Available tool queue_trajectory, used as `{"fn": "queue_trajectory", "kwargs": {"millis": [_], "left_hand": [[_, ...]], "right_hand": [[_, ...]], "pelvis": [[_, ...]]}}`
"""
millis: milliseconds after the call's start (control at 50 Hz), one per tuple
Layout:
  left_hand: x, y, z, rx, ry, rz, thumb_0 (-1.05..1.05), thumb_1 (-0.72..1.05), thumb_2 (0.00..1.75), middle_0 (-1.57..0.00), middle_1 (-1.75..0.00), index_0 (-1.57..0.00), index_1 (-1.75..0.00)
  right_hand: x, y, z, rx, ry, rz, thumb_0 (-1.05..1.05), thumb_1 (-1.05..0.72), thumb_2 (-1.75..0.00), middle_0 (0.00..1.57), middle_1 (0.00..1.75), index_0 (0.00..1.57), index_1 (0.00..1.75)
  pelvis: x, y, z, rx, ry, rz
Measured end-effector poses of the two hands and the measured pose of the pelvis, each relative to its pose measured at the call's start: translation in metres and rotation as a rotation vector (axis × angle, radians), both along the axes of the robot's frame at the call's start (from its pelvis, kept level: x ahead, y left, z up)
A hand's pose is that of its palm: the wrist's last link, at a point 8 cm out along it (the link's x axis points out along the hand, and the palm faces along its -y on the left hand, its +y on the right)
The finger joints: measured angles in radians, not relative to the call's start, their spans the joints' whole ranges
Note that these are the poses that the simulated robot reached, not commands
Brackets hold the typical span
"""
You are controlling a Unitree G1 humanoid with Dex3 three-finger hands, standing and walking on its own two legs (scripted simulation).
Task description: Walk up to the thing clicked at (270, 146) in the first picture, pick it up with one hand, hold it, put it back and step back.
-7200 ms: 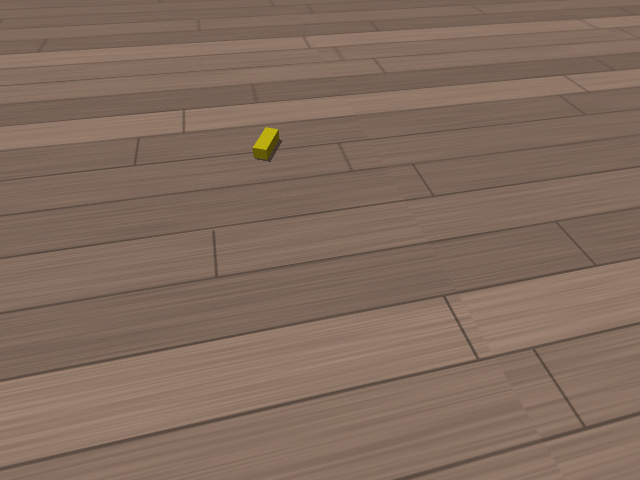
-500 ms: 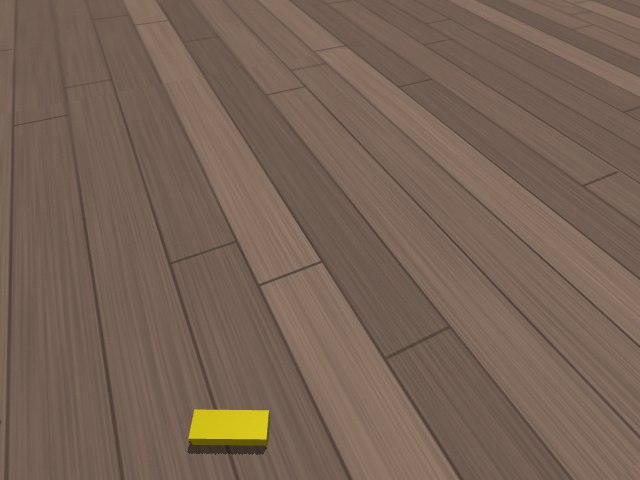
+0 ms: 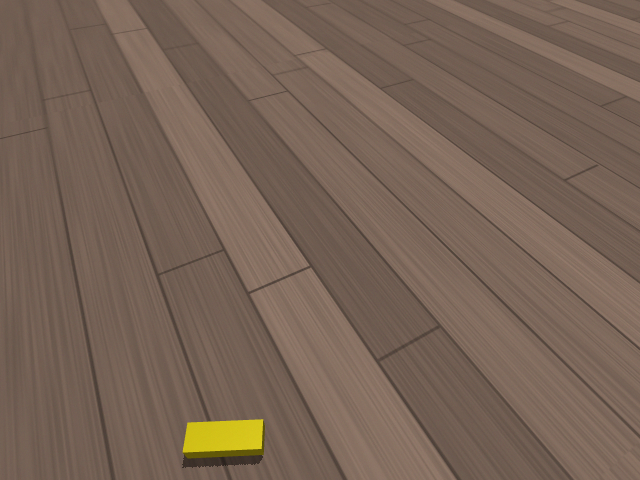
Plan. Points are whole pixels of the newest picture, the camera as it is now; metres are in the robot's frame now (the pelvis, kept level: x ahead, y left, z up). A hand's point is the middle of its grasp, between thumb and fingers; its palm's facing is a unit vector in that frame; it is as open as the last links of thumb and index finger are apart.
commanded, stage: walk up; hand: left
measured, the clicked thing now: (225, 438) +0.40 +0.25 -0.75
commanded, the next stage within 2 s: none
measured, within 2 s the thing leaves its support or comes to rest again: neither
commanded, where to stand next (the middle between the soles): +0.05 -0.01 m, yaw +1 degrees
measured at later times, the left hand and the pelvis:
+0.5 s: hand out of the picture +0.10 +0.26 -0.16, palm faces -0.06 -0.91 -0.40, open 7.4 cm; pelvis -0.03 -0.01 -0.01, yaw -1 degrees
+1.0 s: hand out of the picture -0.04 +0.26 -0.14, palm faces +0.08 -0.91 -0.40, open 7.4 cm; pelvis -0.05 -0.01 +0.00, yaw +4 degrees
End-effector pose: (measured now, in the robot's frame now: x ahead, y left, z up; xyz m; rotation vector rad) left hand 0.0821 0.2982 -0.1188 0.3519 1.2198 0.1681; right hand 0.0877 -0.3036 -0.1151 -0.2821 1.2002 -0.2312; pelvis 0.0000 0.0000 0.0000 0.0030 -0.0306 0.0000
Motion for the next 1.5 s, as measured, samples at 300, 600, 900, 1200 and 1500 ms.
{"fn": "queue_trajectory", "kwargs": {"millis": [300,600,900,1200,1500], "left_hand": [[0.011,-0.005,0.0,-0.002,0.0,-0.007,0.01,0.9,0.9,-0.2,-0.3,-0.21,-0.3],[-0.024,0.0,-0.006,0.079,-0.024,0.008,0.01,0.9,0.9,-0.2,-0.3,-0.21,-0.3],[-0.119,-0.022,0.018,0.059,-0.021,0.122,0.01,0.9,0.9,-0.21,-0.3,-0.21,-0.3],[-0.109,0.051,-0.021,-0.002,0.042,0.179,0.01,0.9,0.9,-0.2,-0.3,-0.21,-0.3],[-0.058,0.032,-0.023,-0.005,0.026,0.049,0.01,0.9,0.9,-0.2,-0.3,-0.21,-0.3]], "right_hand": [[-0.007,-0.002,-0.002,0.005,0.021,-0.032,0.01,-0.91,-0.9,0.2,0.3,0.21,0.3],[-0.017,-0.035,-0.019,-0.02,-0.034,-0.01,0.01,-0.9,-0.9,0.2,0.3,0.21,0.3],[-0.079,-0.033,-0.024,0.02,0.132,0.096,0.01,-0.91,-0.9,0.2,0.3,0.21,0.3],[-0.007,0.02,0.02,-0.128,-0.079,0.16,0.01,-0.91,-0.9,0.2,0.3,0.21,0.3],[0.012,0.018,0.009,-0.091,-0.133,0.132,0.01,-0.9,-0.9,0.2,0.3,0.21,0.3]], "pelvis": [[0.009,-0.001,0.0,0.002,-0.002,-0.013],[-0.049,-0.025,-0.023,0.015,-0.011,-0.028],[-0.058,-0.03,-0.007,-0.007,0.006,0.041],[-0.029,0.026,-0.015,-0.014,-0.023,0.078],[-0.034,0.02,-0.019,-0.017,-0.002,0.014]]}}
